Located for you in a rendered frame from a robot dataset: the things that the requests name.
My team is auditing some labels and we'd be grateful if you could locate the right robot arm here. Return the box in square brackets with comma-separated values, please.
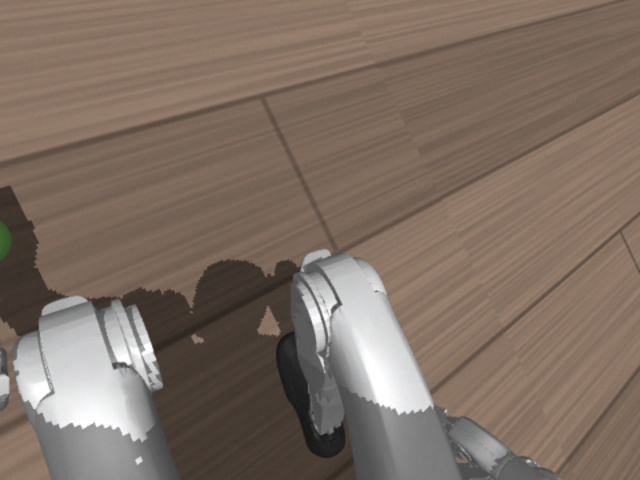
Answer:
[498, 456, 562, 480]

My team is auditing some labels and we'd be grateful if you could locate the ball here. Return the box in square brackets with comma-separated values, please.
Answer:
[0, 221, 12, 261]

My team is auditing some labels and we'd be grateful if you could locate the right robot foot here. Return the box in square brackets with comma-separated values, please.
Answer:
[276, 332, 345, 458]

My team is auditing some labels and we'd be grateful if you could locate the right robot hand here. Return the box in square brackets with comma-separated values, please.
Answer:
[436, 406, 517, 480]

